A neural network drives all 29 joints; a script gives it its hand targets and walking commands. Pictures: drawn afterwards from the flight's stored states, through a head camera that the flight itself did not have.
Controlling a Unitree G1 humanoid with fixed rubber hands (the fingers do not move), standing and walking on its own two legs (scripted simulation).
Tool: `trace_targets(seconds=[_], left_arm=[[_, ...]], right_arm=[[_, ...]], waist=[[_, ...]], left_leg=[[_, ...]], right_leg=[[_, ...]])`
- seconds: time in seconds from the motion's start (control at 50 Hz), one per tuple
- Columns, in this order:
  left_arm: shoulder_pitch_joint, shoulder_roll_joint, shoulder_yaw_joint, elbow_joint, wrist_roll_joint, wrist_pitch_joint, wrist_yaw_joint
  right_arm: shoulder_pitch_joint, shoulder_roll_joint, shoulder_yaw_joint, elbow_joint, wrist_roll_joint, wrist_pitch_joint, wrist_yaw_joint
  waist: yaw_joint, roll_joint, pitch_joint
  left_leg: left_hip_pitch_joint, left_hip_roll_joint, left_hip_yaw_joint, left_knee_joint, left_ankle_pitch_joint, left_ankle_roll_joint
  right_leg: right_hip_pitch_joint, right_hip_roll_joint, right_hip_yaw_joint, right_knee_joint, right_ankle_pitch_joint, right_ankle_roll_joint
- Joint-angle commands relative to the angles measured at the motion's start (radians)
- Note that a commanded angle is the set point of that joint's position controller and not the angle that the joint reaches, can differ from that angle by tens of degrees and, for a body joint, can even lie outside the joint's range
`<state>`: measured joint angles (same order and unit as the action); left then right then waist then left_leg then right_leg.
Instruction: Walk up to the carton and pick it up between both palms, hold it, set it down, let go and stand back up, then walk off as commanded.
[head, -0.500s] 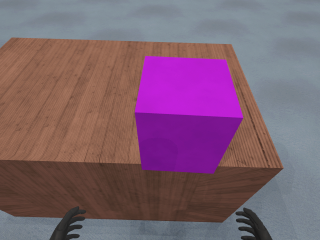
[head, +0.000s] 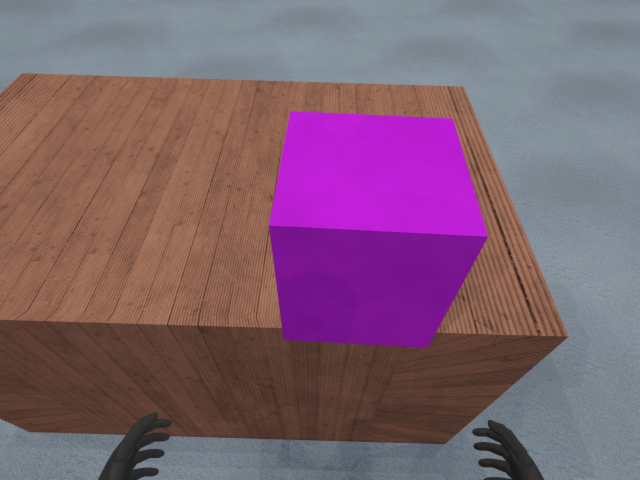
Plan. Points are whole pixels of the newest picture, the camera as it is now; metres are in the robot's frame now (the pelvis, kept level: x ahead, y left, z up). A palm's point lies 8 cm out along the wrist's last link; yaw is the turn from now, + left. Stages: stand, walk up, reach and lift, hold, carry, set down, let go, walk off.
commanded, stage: stand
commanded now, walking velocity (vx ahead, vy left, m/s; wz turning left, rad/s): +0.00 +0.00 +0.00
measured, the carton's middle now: (362, 236) +0.41 -0.05 +0.07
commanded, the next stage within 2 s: walk up in 1.22 s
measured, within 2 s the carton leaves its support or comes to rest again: neither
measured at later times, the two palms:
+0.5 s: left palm out of the picture +0.15 +0.26 -0.08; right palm out of the picture +0.13 -0.25 -0.09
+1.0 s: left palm out of the picture +0.13 +0.26 -0.08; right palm out of the picture +0.11 -0.25 -0.09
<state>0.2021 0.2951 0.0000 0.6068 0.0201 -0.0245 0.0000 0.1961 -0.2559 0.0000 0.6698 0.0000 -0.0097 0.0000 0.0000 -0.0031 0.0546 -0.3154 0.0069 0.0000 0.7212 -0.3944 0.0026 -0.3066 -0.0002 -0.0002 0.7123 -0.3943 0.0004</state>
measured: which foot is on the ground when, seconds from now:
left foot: down 0.00-1.00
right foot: down 0.00-1.00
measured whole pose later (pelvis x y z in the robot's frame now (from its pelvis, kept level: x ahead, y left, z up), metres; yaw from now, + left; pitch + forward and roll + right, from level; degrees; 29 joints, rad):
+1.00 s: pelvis -0.02 +0.00 +0.00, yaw +0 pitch -2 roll +0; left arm 0.20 0.31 0.00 0.62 0.02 -0.03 0.00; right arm 0.20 -0.26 0.00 0.72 0.00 -0.02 0.00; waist 0.00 0.00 0.05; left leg -0.32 0.01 0.00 0.72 -0.37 0.00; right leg -0.31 0.00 0.00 0.71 -0.37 0.00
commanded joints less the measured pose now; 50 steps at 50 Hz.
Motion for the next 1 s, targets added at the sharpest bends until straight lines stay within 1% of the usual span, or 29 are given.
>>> trace_targets(seconds=[0.0,0.04,0.08,0.14,0.18,0.22,0.24,0.32,0.34,0.38,0.4,0.42,0.44,0.46,0.48,0.52,0.54,0.58,0.6,0.66,0.68,0.7,0.8,0.82,0.84,0.86,0.94,0.96,0.98], left_arm=[[-0.039,0.231,0.094,-0.009,-0.005,-0.043,0.015],[-0.026,0.230,0.088,-0.005,-0.003,-0.043,0.014],[-0.026,0.236,0.091,0.005,-0.008,-0.044,0.012],[-0.033,0.199,0.084,-0.006,-0.005,-0.038,0.015],[-0.036,0.198,0.084,-0.008,-0.007,-0.043,0.012],[-0.040,0.234,0.092,-0.001,-0.003,-0.039,0.011],[-0.037,0.237,0.089,-0.008,-0.009,-0.042,0.015],[-0.061,0.230,0.090,0.000,-0.004,-0.040,0.018],[-0.041,0.219,0.093,-0.015,-0.009,-0.039,0.014],[-0.035,0.228,0.088,-0.006,-0.008,-0.045,0.015],[-0.038,0.213,0.084,-0.002,-0.014,-0.042,0.015],[-0.054,0.217,0.080,-0.004,-0.009,-0.037,0.011],[-0.061,0.219,0.086,-0.010,-0.010,-0.035,0.014],[-0.038,0.213,0.080,-0.007,-0.014,-0.036,0.012],[-0.043,0.234,0.083,0.003,-0.004,-0.032,0.018],[-0.053,0.227,0.091,0.001,-0.010,-0.030,0.020],[-0.053,0.230,0.088,0.000,-0.014,-0.029,0.020],[-0.006,0.233,0.085,0.003,-0.012,-0.040,0.014],[-0.037,0.231,0.089,0.015,-0.005,-0.037,0.014],[-0.014,0.245,0.089,0.030,-0.006,-0.032,0.021],[-0.044,0.251,0.099,0.003,-0.011,-0.042,0.017],[-0.042,0.246,0.084,0.005,-0.003,-0.040,0.020],[0.000,0.244,0.094,0.020,-0.013,-0.047,0.015],[-0.028,0.241,0.094,0.031,-0.017,-0.048,0.015],[-0.030,0.220,0.089,0.010,-0.014,-0.041,0.016],[-0.028,0.232,0.094,0.006,-0.008,-0.037,0.010],[-0.005,0.226,0.080,0.030,-0.011,-0.036,0.013],[-0.019,0.225,0.074,0.030,-0.019,-0.037,0.012],[-0.057,0.233,0.090,0.015,-0.014,-0.034,0.013]], right_arm=[[-0.051,-0.268,-0.098,-0.040,-0.015,-0.056,-0.007],[-0.071,-0.251,-0.094,-0.042,-0.014,-0.056,-0.009],[-0.067,-0.260,-0.090,-0.029,-0.019,-0.051,-0.008],[-0.053,-0.283,-0.098,-0.031,-0.023,-0.058,-0.017],[-0.075,-0.270,-0.095,-0.034,-0.028,-0.062,-0.013],[-0.073,-0.252,-0.093,-0.038,-0.012,-0.059,-0.011],[-0.068,-0.249,-0.090,-0.033,-0.016,-0.058,-0.011],[-0.056,-0.262,-0.095,-0.027,-0.022,-0.064,-0.016],[-0.087,-0.252,-0.096,-0.028,-0.022,-0.060,-0.013],[-0.055,-0.249,-0.095,-0.022,-0.011,-0.058,-0.014],[-0.056,-0.267,-0.098,-0.019,-0.017,-0.062,-0.013],[-0.072,-0.270,-0.096,-0.023,-0.020,-0.056,-0.012],[-0.074,-0.274,-0.099,-0.033,-0.015,-0.062,-0.007],[-0.044,-0.279,-0.104,-0.013,-0.017,-0.059,-0.010],[-0.044,-0.265,-0.100,-0.017,-0.008,-0.061,-0.014],[-0.052,-0.279,-0.099,-0.012,-0.023,-0.059,-0.017],[-0.053,-0.269,-0.096,-0.007,-0.020,-0.060,-0.020],[-0.057,-0.273,-0.093,-0.009,-0.010,-0.060,-0.013],[-0.053,-0.270,-0.093,0.002,-0.017,-0.062,-0.016],[-0.057,-0.278,-0.103,-0.009,-0.015,-0.058,-0.014],[-0.040,-0.274,-0.096,-0.004,-0.017,-0.057,-0.020],[-0.060,-0.283,-0.099,0.018,-0.018,-0.055,-0.013],[-0.041,-0.263,-0.097,0.011,-0.008,-0.050,-0.016],[-0.044,-0.286,-0.097,0.021,-0.017,-0.056,-0.019],[-0.042,-0.273,-0.105,0.002,-0.015,-0.064,-0.017],[-0.067,-0.251,-0.092,0.009,-0.016,-0.067,-0.013],[-0.053,-0.301,-0.105,0.027,-0.018,-0.056,-0.015],[-0.050,-0.265,-0.095,0.023,-0.015,-0.049,-0.012],[-0.061,-0.255,-0.092,0.011,-0.013,-0.051,-0.013]], waist=[[0.009,0.012,-0.153],[0.003,-0.006,-0.094],[0.009,0.045,-0.133],[0.011,-0.008,-0.143],[0.022,0.053,-0.094],[-0.002,-0.009,-0.130],[0.017,0.025,-0.140],[-0.005,0.031,-0.138],[0.015,0.050,-0.134],[-0.007,0.021,-0.183],[0.011,-0.001,-0.157],[-0.005,0.039,-0.134],[0.007,0.005,-0.129],[-0.003,0.052,-0.168],[-0.004,-0.003,-0.136],[-0.002,0.053,-0.120],[0.010,-0.003,-0.128],[-0.001,0.051,-0.158],[0.003,-0.032,-0.120],[-0.005,0.041,-0.139],[-0.003,-0.002,-0.167],[0.006,0.055,-0.094],[0.005,-0.022,-0.192],[0.007,-0.008,-0.138],[-0.007,0.078,-0.151],[0.016,0.036,-0.161],[0.015,0.037,-0.111],[-0.006,0.028,-0.087],[-0.008,0.005,-0.089]], left_leg=[[0.054,0.088,-0.104,-0.120,0.351,0.082],[0.035,0.081,-0.104,-0.119,0.376,0.087],[0.064,0.079,-0.088,-0.107,0.405,0.081],[0.087,0.081,-0.096,-0.116,0.398,0.081],[0.044,0.095,-0.128,-0.117,0.408,0.094],[0.066,0.073,-0.097,-0.119,0.428,0.074],[0.069,0.076,-0.104,-0.113,0.442,0.090],[0.079,0.088,-0.099,-0.109,0.475,0.077],[0.071,0.080,-0.095,-0.105,0.444,0.079],[0.092,0.086,-0.093,-0.105,0.460,0.077],[0.062,0.087,-0.111,-0.117,0.433,0.080],[0.071,0.083,-0.096,-0.125,0.487,0.078],[0.071,0.087,-0.105,-0.114,0.470,0.073],[0.106,0.096,-0.111,-0.117,0.483,0.072],[0.089,0.097,-0.130,-0.125,0.456,0.078],[0.085,0.089,-0.092,-0.129,0.489,0.079],[0.073,0.092,-0.103,-0.126,0.453,0.076],[0.106,0.091,-0.098,-0.120,0.465,0.080],[0.070,0.093,-0.124,-0.134,0.409,0.084],[0.089,0.067,-0.080,-0.112,0.407,0.076],[0.100,0.084,-0.107,-0.125,0.432,0.082],[0.080,0.080,-0.099,-0.137,0.418,0.073],[0.100,0.078,-0.083,-0.098,0.470,0.077],[0.097,0.079,-0.103,-0.121,0.468,0.078],[0.108,0.091,-0.111,-0.106,0.507,0.085],[0.091,0.091,-0.114,-0.117,0.469,0.087],[0.059,0.103,-0.124,-0.154,0.392,0.090],[0.055,0.092,-0.121,-0.154,0.323,0.086],[0.047,0.088,-0.107,-0.163,0.276,0.082]], right_leg=[[0.068,-0.082,0.067,-0.073,0.336,-0.077],[0.043,-0.081,0.081,-0.084,0.381,-0.084],[0.061,-0.077,0.073,-0.076,0.384,-0.075],[0.049,-0.071,0.059,-0.065,0.351,-0.083],[0.042,-0.071,0.082,-0.080,0.350,-0.080],[0.055,-0.064,0.054,-0.071,0.364,-0.082],[0.058,-0.067,0.072,-0.076,0.373,-0.081],[0.052,-0.076,0.071,-0.053,0.425,-0.081],[0.059,-0.072,0.067,-0.063,0.413,-0.089],[0.091,-0.082,0.067,-0.067,0.422,-0.085],[0.095,-0.085,0.075,-0.082,0.410,-0.087],[0.061,-0.070,0.057,-0.056,0.406,-0.088],[0.053,-0.074,0.063,-0.079,0.406,-0.088],[0.044,-0.080,0.068,-0.071,0.388,-0.090],[0.050,-0.072,0.072,-0.079,0.393,-0.084],[0.058,-0.076,0.080,-0.076,0.398,-0.083],[0.079,-0.083,0.063,-0.078,0.393,-0.080],[0.057,-0.075,0.069,-0.075,0.394,-0.081],[0.061,-0.071,0.067,-0.088,0.346,-0.081],[0.055,-0.089,0.090,-0.096,0.396,-0.092],[0.065,-0.088,0.084,-0.080,0.390,-0.084],[0.041,-0.079,0.085,-0.092,0.394,-0.086],[0.113,-0.093,0.082,-0.073,0.472,-0.092],[0.065,-0.088,0.084,-0.069,0.443,-0.090],[0.051,-0.080,0.064,-0.063,0.438,-0.086],[0.069,-0.069,0.055,-0.074,0.419,-0.080],[0.071,-0.069,0.073,-0.108,0.370,-0.073],[0.037,-0.092,0.119,-0.130,0.325,-0.090],[0.038,-0.080,0.092,-0.132,0.285,-0.087]])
